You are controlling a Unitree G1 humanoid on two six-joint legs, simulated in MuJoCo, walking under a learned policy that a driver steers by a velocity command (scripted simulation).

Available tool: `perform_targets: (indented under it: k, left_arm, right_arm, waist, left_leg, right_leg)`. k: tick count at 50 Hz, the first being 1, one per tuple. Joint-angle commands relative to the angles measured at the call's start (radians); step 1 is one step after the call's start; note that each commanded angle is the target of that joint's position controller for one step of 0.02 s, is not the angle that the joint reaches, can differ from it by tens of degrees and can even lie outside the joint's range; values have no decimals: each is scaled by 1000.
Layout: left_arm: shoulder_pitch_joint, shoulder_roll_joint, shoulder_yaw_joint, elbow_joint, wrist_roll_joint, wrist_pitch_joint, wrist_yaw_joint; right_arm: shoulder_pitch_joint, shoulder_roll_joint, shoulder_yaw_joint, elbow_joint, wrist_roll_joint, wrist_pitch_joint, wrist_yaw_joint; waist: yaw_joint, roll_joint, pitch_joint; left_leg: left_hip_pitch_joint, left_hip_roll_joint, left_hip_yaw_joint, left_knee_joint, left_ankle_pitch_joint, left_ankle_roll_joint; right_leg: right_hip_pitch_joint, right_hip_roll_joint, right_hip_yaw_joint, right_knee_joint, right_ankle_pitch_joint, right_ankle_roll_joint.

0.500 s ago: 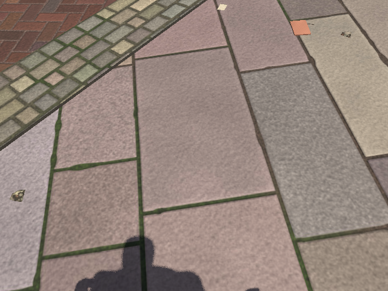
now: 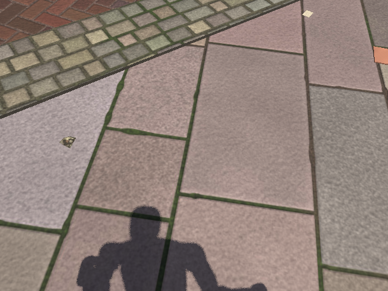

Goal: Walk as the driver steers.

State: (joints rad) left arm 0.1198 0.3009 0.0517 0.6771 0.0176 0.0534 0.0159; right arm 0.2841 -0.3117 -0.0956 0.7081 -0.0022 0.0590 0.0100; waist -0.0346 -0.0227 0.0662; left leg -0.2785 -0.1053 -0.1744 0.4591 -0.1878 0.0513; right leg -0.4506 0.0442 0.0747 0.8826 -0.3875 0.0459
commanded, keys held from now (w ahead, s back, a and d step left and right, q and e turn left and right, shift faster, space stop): q+shift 0.10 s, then shift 0.10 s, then e+shift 0.60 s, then shift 0.06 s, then q+shift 0.14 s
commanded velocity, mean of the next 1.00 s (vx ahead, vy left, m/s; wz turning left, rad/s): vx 0.00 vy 0.00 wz -0.18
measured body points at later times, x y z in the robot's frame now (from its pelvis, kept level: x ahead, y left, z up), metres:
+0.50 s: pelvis -0.01 -0.03 +0.00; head +0.03 -0.03 +0.44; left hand +0.04 +0.26 -0.12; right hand +0.18 -0.27 -0.11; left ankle -0.05 +0.07 -0.74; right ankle +0.03 -0.12 -0.74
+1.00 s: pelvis -0.02 -0.07 -0.01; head +0.01 -0.10 +0.44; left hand +0.22 +0.13 -0.09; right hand -0.03 -0.35 -0.15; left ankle -0.03 +0.08 -0.69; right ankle -0.04 -0.15 -0.74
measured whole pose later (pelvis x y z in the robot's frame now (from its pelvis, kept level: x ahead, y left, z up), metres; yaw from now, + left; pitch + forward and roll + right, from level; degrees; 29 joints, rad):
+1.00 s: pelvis -0.02 -0.07 -0.01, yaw -15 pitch -1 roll +0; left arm 0.10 0.25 0.03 0.67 0.02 0.04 0.00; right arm 0.26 -0.30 -0.04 0.79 0.00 0.06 0.00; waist -0.05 0.05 0.09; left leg -0.35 0.06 0.03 0.94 -0.51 -0.02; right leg -0.24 0.03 -0.06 0.53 -0.28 -0.07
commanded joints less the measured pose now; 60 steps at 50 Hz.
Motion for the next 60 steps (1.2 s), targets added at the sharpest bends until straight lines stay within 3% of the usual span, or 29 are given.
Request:
perform_targets:
  k: [1, 6, 7, 8, 9, 10, 11, 15, 18, 23, 24, 25, 26, 27, 28, 30, 32, 37, 42, 44, 45, 46, 47, 48, 49, 52, 53, 56, 60]
  left_arm:
    - [-56, 50, 2, -88, -3, -24, 3]
    - [91, 82, 9, -52, -11, -48, 26]
    - [125, 109, 16, -40, -5, -55, 37]
    - [95, 188, 28, -60, 7, -55, 44]
    - [29, 252, 39, -84, 20, -49, 32]
    - [41, 190, 28, -77, 20, -45, 22]
    - [20, 124, 9, -73, 9, -47, 12]
    - [0, 42, -24, -32, 4, -65, 0]
    - [116, 174, 31, 7, -2, -38, -17]
    - [95, 179, 60, 15, -19, -22, -30]
    - [73, 161, 60, 9, -26, -21, -27]
    - [81, 116, 51, -4, -32, -24, -26]
    - [86, 58, 39, -32, -41, -27, -24]
    - [101, 136, 58, -7, -4, -19, -16]
    - [132, 153, 71, 19, 2, -10, -19]
    - [160, 135, 73, 38, 2, 14, -38]
    - [130, 111, 61, 24, -6, 25, -61]
    - [18, 74, 38, -49, -12, 34, -86]
    - [14, 75, 38, -84, -12, 30, -79]
    - [125, 91, 43, -52, 16, 9, -58]
    - [188, 204, 62, -54, 32, -10, -41]
    - [199, 249, 65, -64, -11, -19, -33]
    - [195, 134, 31, -46, -24, -23, -25]
    - [104, 47, -7, -41, -10, -27, -15]
    - [18, 17, -22, -42, 3, -25, -3]
    - [6, 102, -1, -31, 3, -19, 21]
    - [59, 118, 8, -24, 5, -20, 16]
    - [94, 125, 16, -3, 12, -41, 8]
    - [131, 100, 23, 29, 16, -91, 11]
  right_arm:
    - [13, -168, -52, -66, -7, -3, 4]
    - [-113, -171, -55, -98, -2, -4, 15]
    - [-114, -142, -45, -101, 5, -8, 8]
    - [-30, -66, -25, -96, 5, -12, 2]
    - [-30, -105, -33, -101, -16, -12, -7]
    - [-38, -161, -45, -87, -35, -11, -9]
    - [-40, -150, -42, -66, -29, -10, -3]
    - [-29, -41, 13, -22, -15, 5, 7]
    - [-129, -68, 19, -47, -8, 5, -19]
    - [-61, -64, 29, -29, 7, -30, -53]
    - [-27, -80, 25, -19, 0, -39, -61]
    - [-5, -141, 12, -19, -14, -45, -70]
    - [-70, -223, -4, -32, -24, -38, -71]
    - [-102, -163, 6, -43, -28, -36, -65]
    - [-145, -81, 32, -63, -22, -39, -60]
    - [-198, -42, 49, -74, -25, -41, -61]
    - [-159, -63, 44, -64, -29, -43, -65]
    - [-73, -114, 22, -37, -31, -47, -51]
    - [-64, -153, 6, -24, -13, -56, -25]
    - [-53, -149, 8, -6, 6, -55, -19]
    - [-14, -72, 32, -36, -1, -49, -15]
    - [-45, -18, 53, -64, -17, -25, -22]
    - [-87, -56, 45, -37, -15, -7, -23]
    - [-80, -28, 54, -15, 5, -2, -13]
    - [-58, -34, 53, 17, 12, -3, -8]
    - [30, -113, 17, 73, -11, 0, 4]
    - [42, -118, 13, 76, -9, -2, 11]
    - [-58, -114, 1, 36, -20, 0, 46]
    - [-69, -70, -5, 35, -23, -14, 66]
  waist:
    - [-23, 156, -121]
    - [58, 186, -130]
    - [69, 145, -133]
    - [17, -72, -149]
    - [16, -203, -95]
    - [7, -112, -81]
    - [-3, -63, -67]
    - [-11, -130, -91]
    - [58, -195, -60]
    - [10, -163, -127]
    - [-6, -138, -146]
    - [-3, -28, -162]
    - [19, 233, -95]
    - [19, 194, -78]
    - [55, 119, -73]
    - [84, 125, -53]
    - [52, 173, -42]
    - [-8, 181, -54]
    - [4, 207, -82]
    - [83, 89, -130]
    - [89, -162, -210]
    - [107, -249, -260]
    - [122, -93, -249]
    - [74, -95, -156]
    - [39, -83, -86]
    - [27, -114, -67]
    - [48, -94, -107]
    - [78, -136, -6]
    - [60, -70, 14]
  left_leg:
    - [167, 218, -327, -95, 162, 161]
    - [15, 151, -383, -60, 110, 63]
    - [-56, 101, -338, -12, -4, 14]
    - [-143, -10, -178, 184, -274, -38]
    - [-264, -118, -3, 371, -387, -63]
    - [-229, -33, -12, 522, -353, -67]
    - [-188, -32, -27, 570, -300, -64]
    - [-59, -7, 17, 405, -233, -88]
    - [-87, -2, 142, 216, -309, -92]
    - [66, -1, 112, -77, -139, -47]
    - [200, 39, 93, -160, -61, -31]
    - [334, 189, -23, -209, -85, 11]
    - [324, 421, -236, -244, 104, 125]
    - [234, 506, -206, -194, 340, 212]
    - [194, 461, -118, -172, 446, 210]
    - [182, 354, 48, -143, 487, 146]
    - [230, 318, 121, -128, 522, 131]
    - [298, 377, 179, -87, 533, 134]
    - [212, 389, 249, 32, 559, 86]
    - [80, 336, 308, 248, 447, 16]
    - [-154, 254, 352, 497, -34, -51]
    - [-217, 131, 275, 602, -475, -75]
    - [-150, 181, 167, 626, -429, -71]
    - [-121, 181, 142, 579, -377, -65]
    - [-90, 175, 117, 507, -313, -66]
    - [-116, 110, 163, 589, -238, -76]
    - [-148, 121, 168, 616, -219, -72]
    - [-366, 156, 166, 621, -134, -63]
    - [-522, 177, 156, 650, -59, -57]
  right_leg:
    - [-55, 27, 1, -106, -10, -4]
    - [236, 51, 0, -432, 84, -41]
    - [334, -15, 41, -559, 128, -59]
    - [400, -259, 290, -675, -5, -115]
    - [301, -406, 524, -712, 14, -225]
    - [246, -408, 473, -670, 142, -267]
    - [200, -340, 375, -638, 239, -259]
    - [229, -172, 180, -590, 436, -195]
    - [338, -164, 285, -536, 503, -219]
    - [345, -152, 392, -472, 578, -185]
    - [239, -118, 369, -446, 479, -141]
    - [83, -55, 301, -352, 281, -89]
    - [-123, 101, 61, -180, -37, -50]
    - [-109, 31, 2, 66, -191, -41]
    - [-78, 12, 2, 173, -168, -43]
    - [-86, -5, -18, 268, -67, -26]
    - [-126, -20, -59, 228, -29, 2]
    - [-88, -57, -113, 14, -30, 1]
    - [115, -13, -183, -216, -31, -57]
    - [344, 0, -119, -493, 201, -97]
    - [567, -280, 214, -558, 496, -156]
    - [471, -496, 378, -550, 837, -330]
    - [433, -439, 240, -540, 787, -342]
    - [343, -381, 135, -566, 681, -304]
    - [285, -317, 51, -596, 567, -245]
    - [326, -286, -50, -574, 673, -225]
    - [370, -299, -32, -626, 388, -225]
    - [423, -347, 85, -804, -266, -194]
    - [514, -373, 20, -828, -247, -179]
Velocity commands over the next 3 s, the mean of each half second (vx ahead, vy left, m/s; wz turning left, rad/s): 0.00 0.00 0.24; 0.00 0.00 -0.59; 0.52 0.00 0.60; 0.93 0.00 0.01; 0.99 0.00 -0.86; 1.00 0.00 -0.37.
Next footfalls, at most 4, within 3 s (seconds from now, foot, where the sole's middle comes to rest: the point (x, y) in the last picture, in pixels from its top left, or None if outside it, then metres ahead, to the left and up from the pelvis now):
0.14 right None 0.07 -0.11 -0.78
0.50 left None -0.01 0.07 -0.78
0.88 right None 0.00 -0.16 -0.78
1.64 left None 0.37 0.13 -0.78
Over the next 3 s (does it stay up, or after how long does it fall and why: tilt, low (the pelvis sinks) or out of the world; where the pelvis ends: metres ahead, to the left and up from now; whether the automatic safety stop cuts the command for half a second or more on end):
stays up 1.35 -0.04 -0.03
